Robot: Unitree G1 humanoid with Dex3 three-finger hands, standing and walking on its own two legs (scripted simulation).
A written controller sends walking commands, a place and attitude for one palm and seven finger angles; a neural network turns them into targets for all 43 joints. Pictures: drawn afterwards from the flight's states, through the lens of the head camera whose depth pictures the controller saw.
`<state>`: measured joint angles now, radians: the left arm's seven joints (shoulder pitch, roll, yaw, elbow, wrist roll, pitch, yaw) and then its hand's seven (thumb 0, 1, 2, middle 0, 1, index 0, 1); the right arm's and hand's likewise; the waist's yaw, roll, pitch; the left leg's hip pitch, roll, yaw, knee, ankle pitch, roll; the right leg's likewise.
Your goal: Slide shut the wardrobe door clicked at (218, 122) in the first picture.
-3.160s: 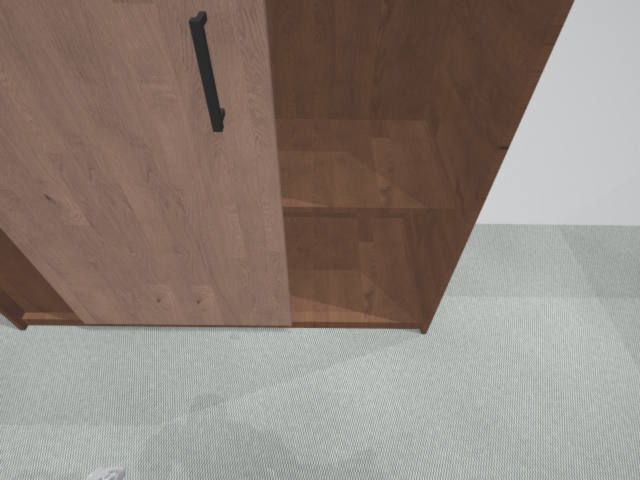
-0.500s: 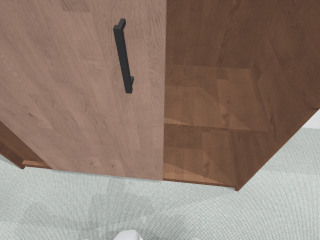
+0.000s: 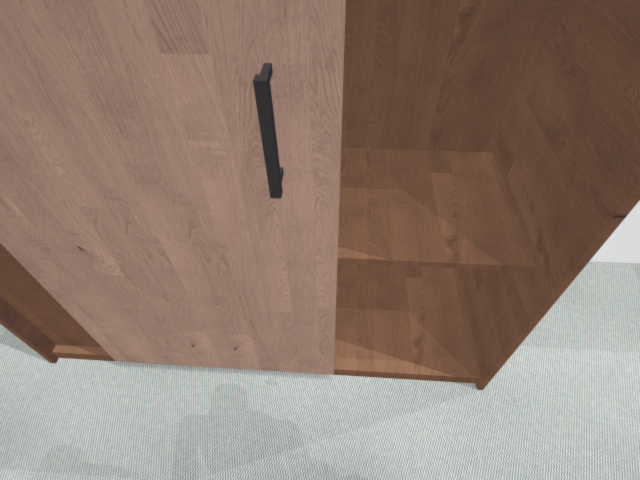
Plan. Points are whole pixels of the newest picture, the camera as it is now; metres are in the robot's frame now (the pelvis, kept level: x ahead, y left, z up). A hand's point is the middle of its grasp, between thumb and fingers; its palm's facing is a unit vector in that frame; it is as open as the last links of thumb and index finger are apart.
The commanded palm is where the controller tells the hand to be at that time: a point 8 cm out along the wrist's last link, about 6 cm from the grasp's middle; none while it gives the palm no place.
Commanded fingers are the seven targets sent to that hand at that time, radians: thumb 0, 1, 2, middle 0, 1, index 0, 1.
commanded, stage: come to a stop and stand still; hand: left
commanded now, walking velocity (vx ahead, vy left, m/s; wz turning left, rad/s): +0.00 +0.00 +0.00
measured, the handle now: (271, 136) +0.52 +0.10 +0.17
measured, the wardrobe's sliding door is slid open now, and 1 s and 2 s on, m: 0.46 0.46 0.46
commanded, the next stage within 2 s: look again from close up in 1.54 s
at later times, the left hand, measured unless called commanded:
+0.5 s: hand out of the picture -0.03 +0.14 -0.17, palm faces +0.05 -0.98 -0.18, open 7.4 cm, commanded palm none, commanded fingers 0.00 0.90 0.90 -0.20 -0.30 -0.20 -0.30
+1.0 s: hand out of the picture +0.05 +0.20 -0.17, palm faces +0.04 -0.97 -0.25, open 7.4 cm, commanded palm none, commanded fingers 0.00 0.90 0.90 -0.20 -0.30 -0.20 -0.30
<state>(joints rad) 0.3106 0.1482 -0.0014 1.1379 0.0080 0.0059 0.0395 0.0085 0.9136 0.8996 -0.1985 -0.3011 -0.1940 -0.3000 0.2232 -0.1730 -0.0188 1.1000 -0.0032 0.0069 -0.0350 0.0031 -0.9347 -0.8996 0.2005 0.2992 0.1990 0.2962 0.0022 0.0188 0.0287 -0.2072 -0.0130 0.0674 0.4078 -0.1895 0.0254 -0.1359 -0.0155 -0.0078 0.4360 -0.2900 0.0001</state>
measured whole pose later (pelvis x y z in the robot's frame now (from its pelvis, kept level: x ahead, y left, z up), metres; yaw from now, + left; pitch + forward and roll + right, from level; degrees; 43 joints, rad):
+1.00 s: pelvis +0.00 +0.01 -0.01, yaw +0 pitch -2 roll +0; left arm 0.27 0.20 -0.01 0.97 0.01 -0.01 0.05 0.01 0.91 0.90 -0.20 -0.30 -0.20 -0.30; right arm 0.19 -0.20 -0.01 1.00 -0.02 0.00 -0.02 0.00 -0.91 -0.90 0.20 0.30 0.20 0.30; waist 0.01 0.00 -0.01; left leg -0.25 0.00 0.06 0.55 -0.26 0.03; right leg -0.16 -0.01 -0.01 0.53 -0.34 0.01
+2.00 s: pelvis -0.04 +0.03 +0.00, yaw +0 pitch -2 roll +0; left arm 0.37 0.11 -0.01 1.12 0.02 -0.01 0.05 0.01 0.91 0.90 -0.20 -0.30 -0.20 -0.30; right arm 0.29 -0.14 -0.01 1.13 -0.01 0.01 -0.02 0.01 -0.92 -0.90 0.20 0.30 0.20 0.30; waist 0.00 0.01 0.01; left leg -0.24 -0.04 0.08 0.40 -0.14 0.06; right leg -0.17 -0.04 0.00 0.44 -0.24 0.04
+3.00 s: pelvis +0.03 -0.01 -0.01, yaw -1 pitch +1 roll +0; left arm 0.42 0.11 0.03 1.12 0.02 -0.02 0.02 0.01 0.91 0.90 -0.20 -0.30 -0.19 -0.30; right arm 0.35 -0.12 -0.02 1.14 -0.02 -0.01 -0.03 0.00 -0.91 -0.90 0.20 0.30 0.20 0.30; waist 0.00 0.00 -0.02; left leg -0.26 0.01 0.07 0.55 -0.30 0.01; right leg -0.16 0.01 -0.01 0.52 -0.37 -0.01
